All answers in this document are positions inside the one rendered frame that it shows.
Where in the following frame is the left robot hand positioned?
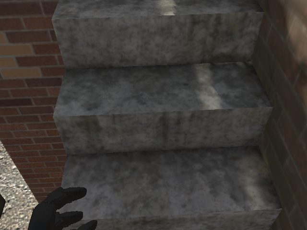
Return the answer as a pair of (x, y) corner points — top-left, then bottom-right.
(28, 187), (98, 230)

